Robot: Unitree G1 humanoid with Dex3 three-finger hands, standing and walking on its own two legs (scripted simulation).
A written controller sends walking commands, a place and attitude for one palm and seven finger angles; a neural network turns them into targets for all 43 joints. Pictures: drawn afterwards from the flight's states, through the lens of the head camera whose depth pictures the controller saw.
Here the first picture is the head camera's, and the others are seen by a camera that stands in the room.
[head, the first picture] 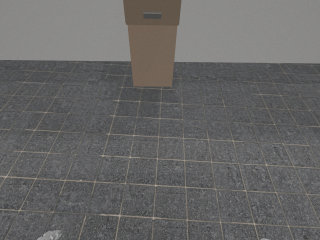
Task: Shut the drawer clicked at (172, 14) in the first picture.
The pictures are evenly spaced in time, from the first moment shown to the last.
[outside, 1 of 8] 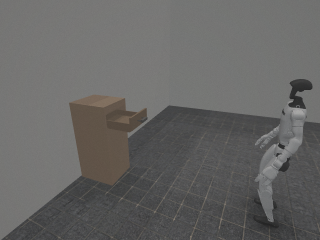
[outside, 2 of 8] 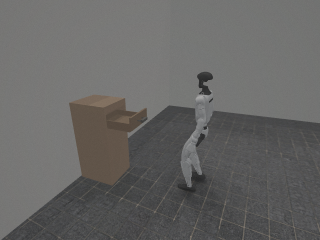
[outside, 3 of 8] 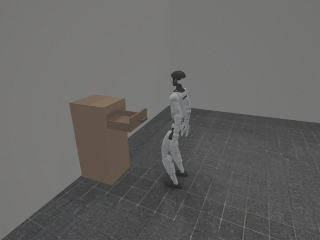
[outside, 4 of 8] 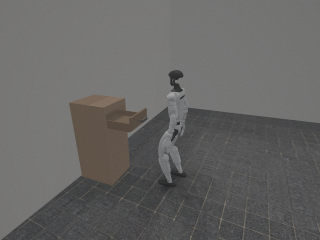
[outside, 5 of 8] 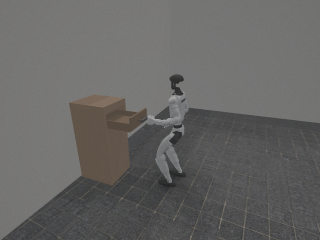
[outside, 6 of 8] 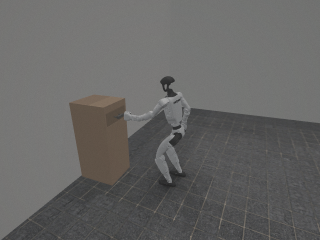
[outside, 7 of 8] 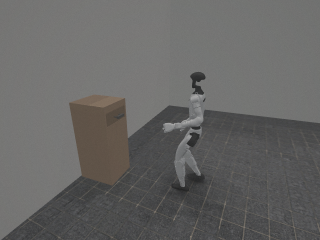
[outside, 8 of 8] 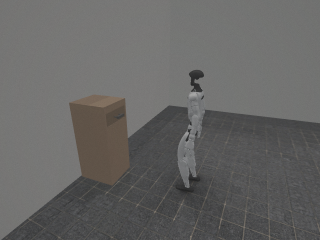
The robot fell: no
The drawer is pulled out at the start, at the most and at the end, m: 0.29 0.29 0.00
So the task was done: yes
